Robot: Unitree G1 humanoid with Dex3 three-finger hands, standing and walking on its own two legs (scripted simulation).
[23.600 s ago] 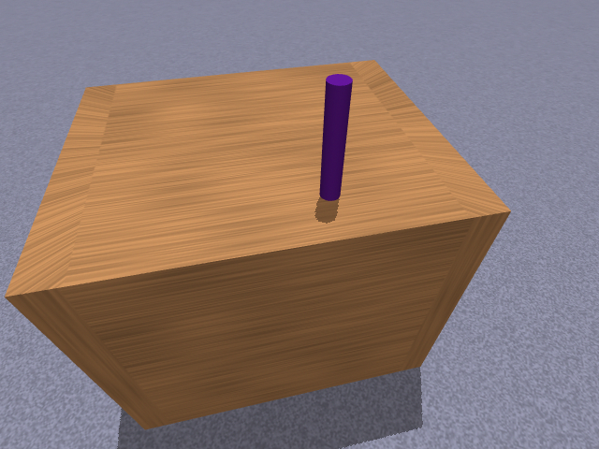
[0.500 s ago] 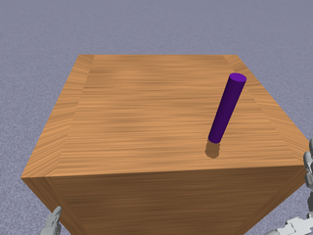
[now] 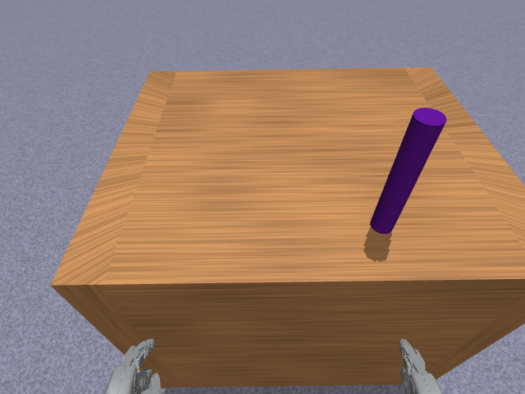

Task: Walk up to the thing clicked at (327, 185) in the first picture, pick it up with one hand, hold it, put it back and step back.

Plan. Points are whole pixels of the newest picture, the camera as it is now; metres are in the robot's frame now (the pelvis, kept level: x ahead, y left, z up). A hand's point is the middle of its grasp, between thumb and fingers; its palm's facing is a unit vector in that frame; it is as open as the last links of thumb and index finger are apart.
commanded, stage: home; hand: right
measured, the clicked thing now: (401, 180) +0.45 -0.22 +0.10
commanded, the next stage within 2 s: none
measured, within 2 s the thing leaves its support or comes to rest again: neither
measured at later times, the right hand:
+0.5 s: hand out of the picture +0.17 -0.20 -0.12, palm faces -0.06 +0.95 -0.31, open 17.5 cm
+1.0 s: hand out of the picture +0.04 -0.27 -0.15, palm faces -0.08 +0.93 -0.36, open 17.4 cm
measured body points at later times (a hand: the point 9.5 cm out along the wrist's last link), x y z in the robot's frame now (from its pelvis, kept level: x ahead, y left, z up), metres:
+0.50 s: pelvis +0.02 +0.00 +0.00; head +0.03 +0.01 +0.45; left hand +0.14 +0.26 -0.12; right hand +0.17 -0.25 -0.10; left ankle -0.02 +0.12 -0.74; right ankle +0.02 -0.13 -0.74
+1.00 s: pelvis -0.01 -0.01 +0.01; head -0.02 -0.01 +0.46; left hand +0.04 +0.30 -0.13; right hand +0.05 -0.31 -0.12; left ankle -0.02 +0.12 -0.74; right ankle +0.02 -0.13 -0.74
